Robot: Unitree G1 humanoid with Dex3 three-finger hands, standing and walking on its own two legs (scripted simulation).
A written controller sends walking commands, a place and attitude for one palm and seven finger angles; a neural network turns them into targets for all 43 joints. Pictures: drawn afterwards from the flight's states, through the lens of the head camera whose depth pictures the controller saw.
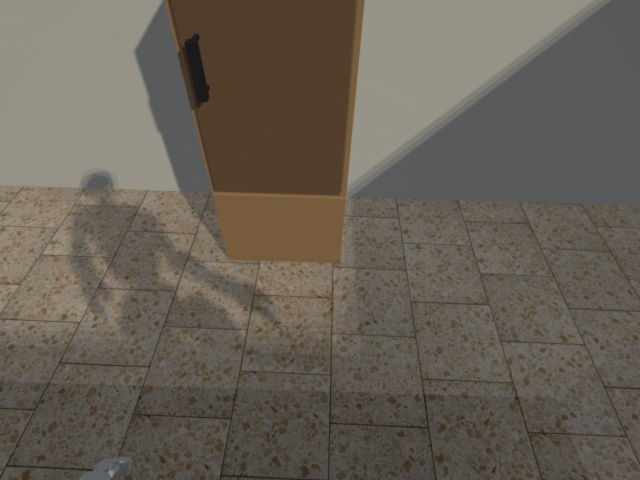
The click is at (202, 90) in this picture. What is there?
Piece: cupboard door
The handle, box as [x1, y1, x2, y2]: [184, 34, 209, 101]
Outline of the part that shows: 194,34 190,39 186,39 184,43 197,100 206,101 208,98 207,91 209,88 208,85 205,83 198,49 198,34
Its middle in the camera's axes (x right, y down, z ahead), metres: -0.30 -0.42 +0.95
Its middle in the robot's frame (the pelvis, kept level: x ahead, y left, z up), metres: +0.99 +0.35 +0.05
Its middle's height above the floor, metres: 0.81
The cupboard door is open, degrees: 0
